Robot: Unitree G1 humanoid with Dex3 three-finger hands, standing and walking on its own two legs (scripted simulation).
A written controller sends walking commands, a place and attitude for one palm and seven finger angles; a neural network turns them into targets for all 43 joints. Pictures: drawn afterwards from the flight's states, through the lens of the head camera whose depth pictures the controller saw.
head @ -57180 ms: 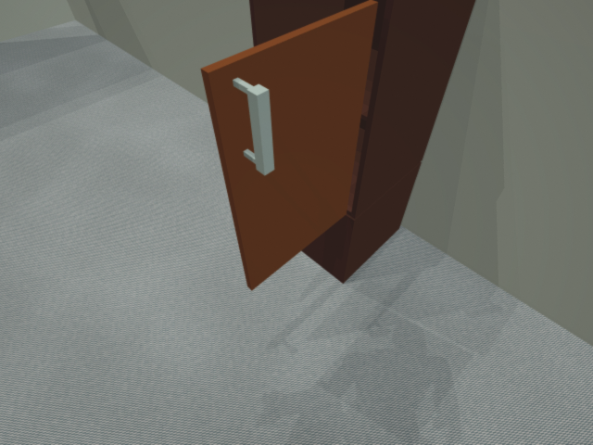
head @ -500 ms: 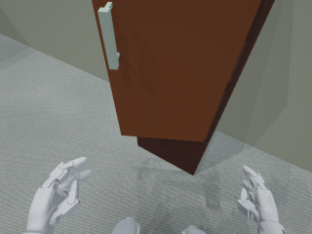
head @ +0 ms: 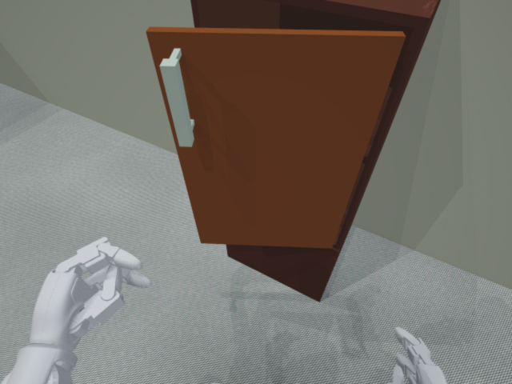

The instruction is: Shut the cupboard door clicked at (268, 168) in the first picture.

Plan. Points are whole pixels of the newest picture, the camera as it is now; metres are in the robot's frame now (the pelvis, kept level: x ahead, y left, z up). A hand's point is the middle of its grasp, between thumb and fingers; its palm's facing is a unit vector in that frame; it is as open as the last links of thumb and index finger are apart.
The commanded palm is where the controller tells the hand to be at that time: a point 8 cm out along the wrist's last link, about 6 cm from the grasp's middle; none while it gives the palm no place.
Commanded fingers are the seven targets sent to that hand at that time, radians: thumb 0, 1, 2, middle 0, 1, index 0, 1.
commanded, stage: raise the hand and make a fist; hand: left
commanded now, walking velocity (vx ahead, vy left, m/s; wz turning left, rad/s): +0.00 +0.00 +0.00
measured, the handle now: (181, 99) +0.50 +0.17 +0.19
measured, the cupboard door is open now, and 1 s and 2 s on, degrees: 26 26 26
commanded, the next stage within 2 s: bring the fist close to the handle in 0.98 s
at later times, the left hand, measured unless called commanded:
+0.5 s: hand (95, 243) +0.23 +0.20 +0.18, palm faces +0.06 -1.00 -0.07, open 3.1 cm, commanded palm +0.21 +0.24 +0.19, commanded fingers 0.00 0.90 0.90 -1.30 -1.50 -1.30 -1.50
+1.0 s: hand (98, 242) +0.23 +0.19 +0.19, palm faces +0.08 -1.00 -0.07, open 3.1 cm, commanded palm +0.20 +0.23 +0.20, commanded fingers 0.00 0.90 0.90 -1.30 -1.50 -1.30 -1.50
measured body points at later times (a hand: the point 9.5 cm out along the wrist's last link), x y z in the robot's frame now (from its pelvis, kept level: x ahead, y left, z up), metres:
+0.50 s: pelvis +0.01 +0.00 +0.03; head -0.01 -0.01 +0.48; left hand +0.22 +0.26 +0.19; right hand +0.22 -0.20 -0.03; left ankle +0.01 +0.13 -0.70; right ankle +0.01 -0.12 -0.70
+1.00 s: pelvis +0.00 -0.01 +0.03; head -0.04 -0.02 +0.48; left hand +0.22 +0.24 +0.20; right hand +0.19 -0.23 -0.02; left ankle +0.01 +0.13 -0.70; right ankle +0.01 -0.12 -0.70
